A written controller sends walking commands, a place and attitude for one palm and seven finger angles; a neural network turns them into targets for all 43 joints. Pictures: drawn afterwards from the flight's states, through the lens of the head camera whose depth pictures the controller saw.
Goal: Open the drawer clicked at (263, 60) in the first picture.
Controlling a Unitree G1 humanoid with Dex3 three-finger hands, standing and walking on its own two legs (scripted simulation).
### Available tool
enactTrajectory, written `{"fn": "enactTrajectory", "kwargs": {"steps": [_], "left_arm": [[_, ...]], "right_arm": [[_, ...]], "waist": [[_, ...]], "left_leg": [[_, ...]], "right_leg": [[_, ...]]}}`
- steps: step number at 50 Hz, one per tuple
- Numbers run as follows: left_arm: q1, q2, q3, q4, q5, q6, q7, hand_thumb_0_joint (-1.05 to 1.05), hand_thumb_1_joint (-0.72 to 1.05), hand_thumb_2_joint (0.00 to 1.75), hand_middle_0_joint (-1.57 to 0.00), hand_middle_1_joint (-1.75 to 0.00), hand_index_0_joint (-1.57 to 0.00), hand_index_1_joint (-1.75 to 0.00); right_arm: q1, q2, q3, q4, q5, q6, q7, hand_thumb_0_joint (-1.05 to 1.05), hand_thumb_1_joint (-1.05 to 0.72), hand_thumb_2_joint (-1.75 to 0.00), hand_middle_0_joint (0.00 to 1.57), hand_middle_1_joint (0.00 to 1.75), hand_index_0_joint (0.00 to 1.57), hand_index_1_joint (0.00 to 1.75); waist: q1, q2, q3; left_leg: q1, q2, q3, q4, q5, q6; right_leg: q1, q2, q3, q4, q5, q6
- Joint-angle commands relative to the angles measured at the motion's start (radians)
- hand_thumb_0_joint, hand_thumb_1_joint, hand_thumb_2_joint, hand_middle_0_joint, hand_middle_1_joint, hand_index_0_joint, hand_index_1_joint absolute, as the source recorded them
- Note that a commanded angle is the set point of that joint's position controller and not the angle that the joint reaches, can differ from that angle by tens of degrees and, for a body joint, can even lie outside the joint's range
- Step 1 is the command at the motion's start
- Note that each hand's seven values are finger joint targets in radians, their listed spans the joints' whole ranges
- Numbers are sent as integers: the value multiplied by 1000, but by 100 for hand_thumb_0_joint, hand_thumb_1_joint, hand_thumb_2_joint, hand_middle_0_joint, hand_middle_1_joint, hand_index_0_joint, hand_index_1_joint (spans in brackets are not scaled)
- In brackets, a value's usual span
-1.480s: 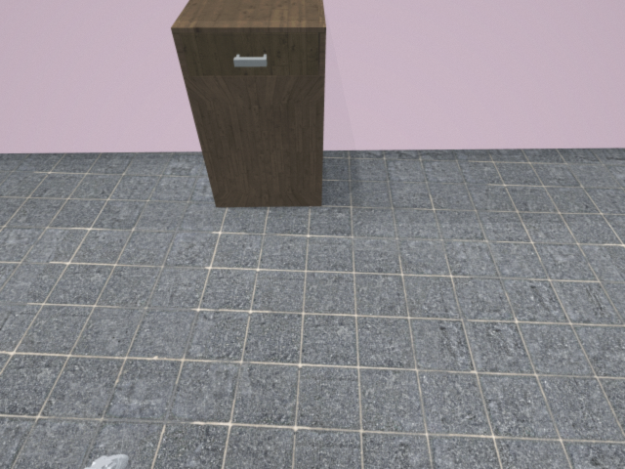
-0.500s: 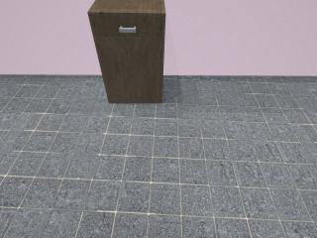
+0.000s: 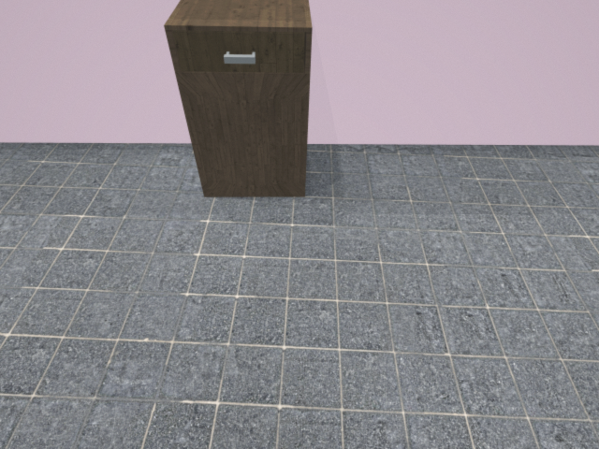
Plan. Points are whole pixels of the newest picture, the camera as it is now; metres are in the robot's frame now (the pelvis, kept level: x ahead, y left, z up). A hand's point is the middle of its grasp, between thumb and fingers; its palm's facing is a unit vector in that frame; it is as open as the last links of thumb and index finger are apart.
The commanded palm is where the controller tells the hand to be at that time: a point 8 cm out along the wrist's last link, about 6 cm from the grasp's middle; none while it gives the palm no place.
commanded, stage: walk to a spot facing it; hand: left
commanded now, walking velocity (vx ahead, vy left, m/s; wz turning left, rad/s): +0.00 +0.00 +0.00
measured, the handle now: (240, 56) +1.35 +0.29 -0.07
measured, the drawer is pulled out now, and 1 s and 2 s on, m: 0.00 0.00 0.00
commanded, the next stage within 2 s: take the last steps up to it in 1.24 s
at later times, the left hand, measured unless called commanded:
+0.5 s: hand out of the picture +0.03 +0.20 -0.20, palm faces +0.01 -0.99 -0.13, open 7.4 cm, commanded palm none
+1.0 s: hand (222, 321) +0.38 +0.17 -0.18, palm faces +0.04 -0.98 -0.20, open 7.2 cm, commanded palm none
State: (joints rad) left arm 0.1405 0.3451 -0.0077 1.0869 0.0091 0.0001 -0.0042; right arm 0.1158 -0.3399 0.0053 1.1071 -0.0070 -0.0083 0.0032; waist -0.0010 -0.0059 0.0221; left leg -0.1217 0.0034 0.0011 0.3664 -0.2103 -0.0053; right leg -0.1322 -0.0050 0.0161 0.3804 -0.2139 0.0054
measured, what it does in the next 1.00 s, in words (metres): walks ahead: right foot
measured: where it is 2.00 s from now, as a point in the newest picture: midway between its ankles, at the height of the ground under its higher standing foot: (296, 321)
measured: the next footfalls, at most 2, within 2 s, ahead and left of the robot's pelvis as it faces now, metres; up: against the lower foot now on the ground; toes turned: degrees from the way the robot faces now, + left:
right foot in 0.80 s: +0.38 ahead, -0.10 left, +0.00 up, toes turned -9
left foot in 1.24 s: +0.55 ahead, +0.14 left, +0.00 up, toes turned +13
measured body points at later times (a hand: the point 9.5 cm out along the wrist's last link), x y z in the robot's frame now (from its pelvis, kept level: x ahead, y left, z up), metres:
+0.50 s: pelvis +0.09 +0.03 -0.02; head +0.09 +0.05 +0.43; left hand +0.03 +0.25 -0.18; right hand +0.04 -0.20 -0.16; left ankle +0.00 +0.12 -0.75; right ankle +0.02 -0.10 -0.68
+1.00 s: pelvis +0.31 -0.01 -0.02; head +0.32 +0.00 +0.43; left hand +0.38 +0.23 -0.16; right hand +0.28 -0.24 -0.17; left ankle +0.27 +0.12 -0.66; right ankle +0.34 -0.10 -0.75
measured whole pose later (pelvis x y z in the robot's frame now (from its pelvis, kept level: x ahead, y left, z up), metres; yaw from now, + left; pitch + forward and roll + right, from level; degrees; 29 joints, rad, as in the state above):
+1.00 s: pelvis +0.31 -0.01 -0.02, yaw +1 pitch -1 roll -1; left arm 0.19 0.17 0.06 1.03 0.02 -0.07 0.02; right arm 0.32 -0.16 -0.05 1.09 -0.02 -0.02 -0.01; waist -0.05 0.02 0.04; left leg -0.49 0.12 0.04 1.22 -0.33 0.02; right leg -0.28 -0.01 -0.19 0.54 -0.24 -0.05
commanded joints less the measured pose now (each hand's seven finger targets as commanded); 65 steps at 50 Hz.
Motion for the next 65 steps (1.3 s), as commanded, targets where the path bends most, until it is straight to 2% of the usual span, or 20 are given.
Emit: {"fn": "enactTrajectory", "kwargs": {"steps": [1, 9, 15, 18, 19, 20, 21, 24, 35, 38, 39, 40, 41, 44, 48, 57, 60, 61, 62, 65], "left_arm": [[-38, 204, 39, -63, 3, -26, 16, 0, 90, 90, -20, -30, -20, -30], [107, 82, 26, -35, 16, 9, 2, 0, 90, 90, -20, -30, -20, -30], [244, 100, 63, -31, 11, -23, 7, 0, 90, 90, -20, -30, -20, -30], [222, 58, 68, -33, 13, -32, 11, 0, 90, 90, -20, -30, -20, -30], [198, 15, 62, -41, 10, -30, 9, 0, 90, 90, -20, -30, -20, -30], [156, -55, 50, -68, 7, -30, 3, 0, 90, 90, -20, -30, -20, -30], [41, -55, 42, -113, 14, -46, 12, 0, 90, 90, -20, -30, -20, -30], [42, -94, 52, -91, 14, -46, -4, 0, 90, 90, -20, -30, -20, -30], [-77, -150, 54, -141, 5, -31, -28, 0, 90, 90, -20, -30, -20, -30], [145, -103, 72, -87, 14, -42, -17, 0, 90, 90, -20, -30, -20, -30], [288, -61, 86, -46, 22, -55, -11, 0, 90, 90, -20, -30, -20, -30], [417, 36, 112, -15, 31, -68, 3, 0, 90, 90, -20, -30, -20, -30], [454, 111, 125, -4, 15, -68, 15, 0, 90, 90, -20, -30, -20, -30], [202, -18, 89, -56, 9, -65, 21, 0, 90, 90, -20, -30, -20, -30], [138, -80, 68, -60, 21, -78, 22, 0, 90, 90, -20, -30, -20, -30], [224, -27, 76, -37, 21, -78, 12, 0, 90, 90, -20, -30, -20, -30], [243, -33, 77, -27, 13, -69, 12, 0, 90, 90, -20, -30, -20, -30], [264, -74, 71, -38, 9, -67, 6, 0, 90, 90, -20, -30, -20, -30], [255, -119, 61, -73, 1, -71, -1, 0, 90, 90, -20, -30, -20, -30], [155, -102, 69, -77, 12, -61, -1, 0, 90, 90, -20, -30, -20, -30]], "right_arm": [[-45, -209, -42, -62, 1, -28, -17, 0, -90, -90, 20, 30, 20, 30], [72, -75, -21, -38, -19, 6, -3, 0, -90, -90, 20, 30, 20, 30], [113, -3, -29, -79, -13, -22, -3, 0, -90, -90, 20, 30, 20, 30], [203, 37, -34, -59, -7, -42, -3, 0, -90, -90, 20, 30, 20, 30], [314, 22, -39, -19, -9, -50, -7, 0, -90, -90, 20, 30, 20, 30], [471, -59, -64, 41, -22, -59, -14, 0, -90, -90, 20, 30, 20, 30], [582, -57, -63, 77, -20, -60, -30, 0, -90, -90, 20, 30, 20, 30], [496, 37, -38, 48, -17, -74, -44, 0, -90, -90, 20, 30, 20, 30], [493, 84, -41, 93, -10, -89, -54, 0, -90, -90, 20, 30, 20, 30], [446, 42, -57, 89, -7, -82, -52, 0, -90, -90, 20, 30, 20, 30], [434, 44, -59, 79, -4, -80, -47, 0, -90, -90, 20, 30, 20, 30], [465, 97, -53, 63, 9, -81, -31, 0, -90, -90, 20, 30, 20, 30], [493, 152, -49, 27, 16, -81, -31, 0, -90, -90, 20, 30, 20, 30], [292, 156, -59, -25, -8, -58, -14, 0, -90, -90, 20, 30, 20, 30], [367, 188, -59, -15, -22, -13, -4, 0, -90, -90, 20, 30, 20, 30], [80, 153, -64, -146, -14, -36, 34, 0, -90, -90, 20, 30, 20, 30], [205, 98, -74, -107, -21, -53, 21, 0, -90, -90, 20, 30, 20, 30], [341, 8, -95, -75, -29, -61, 9, 0, -90, -90, 20, 30, 20, 30], [446, -98, -118, -55, -31, -59, -2, 0, -90, -90, 20, 30, 20, 30], [288, 8, -84, -81, -17, -59, -20, 0, -90, -90, 20, 30, 20, 30]], "waist": [[3, 0, -51], [12, -31, 94], [27, -167, 94], [-27, -89, 93], [-71, 28, 73], [-122, 314, 61], [-152, 321, 138], [-78, 61, 173], [-28, 133, 160], [79, 128, 26], [142, 87, -49], [176, -77, -162], [131, -201, -245], [53, -24, 46], [-48, -77, 46], [9, -81, 108], [-57, 15, 35], [-105, 195, -54], [-126, 388, -98], [-75, 140, 26]], "left_leg": [[16, 120, -96, -55, 178, 34], [-157, 78, -85, -23, -359, 36], [-304, 35, 48, 292, -220, 23], [-130, 58, 74, 144, -174, 29], [57, 88, 3, 38, -118, 55], [220, 291, -302, -78, -34, 138], [271, 387, -438, -135, 207, 183], [191, 366, -278, -117, 376, 215], [117, 237, 31, -161, 610, 147], [142, 238, 69, 126, 856, 118], [24, 202, 77, 344, 747, 86], [-214, 116, 98, 671, 356, 59], [-416, -9, 58, 1053, -321, 38], [-474, 141, -41, 1061, -150, 59], [-368, 166, 14, 828, -97, 12], [-292, 126, 114, 333, -9, 5], [-11, 68, 161, 156, 3, 20], [192, 204, -46, 69, -21, 75], [303, 456, -383, -68, 51, 189], [69, 429, -272, -141, -33, 194]], "right_leg": [[-10, -114, 89, -60, 162, -35], [-122, -87, 128, -64, -393, -43], [-12, -256, 322, -145, -352, -164], [-107, -225, 195, -20, -125, -153], [-229, -127, 76, 151, -83, -104], [-438, 5, -98, 507, -159, -37], [-623, 15, -73, 677, -338, -28], [-637, -95, -22, 808, -215, -27], [-372, -33, -174, 326, 45, -50], [-109, 19, -190, 250, 23, -91], [122, 7, -164, 180, 68, -105], [354, -224, 108, 128, 15, -177], [411, -499, 559, -18, 79, -292], [-68, -406, 344, -155, -241, -225], [-250, -298, 41, -188, -105, -153], [-136, -284, -22, -168, -70, -144], [-137, -217, -110, 89, 136, -101], [-259, -130, -177, 370, 88, -48], [-466, -11, -209, 697, -354, -4], [-552, -119, -38, 912, -211, -17]]}}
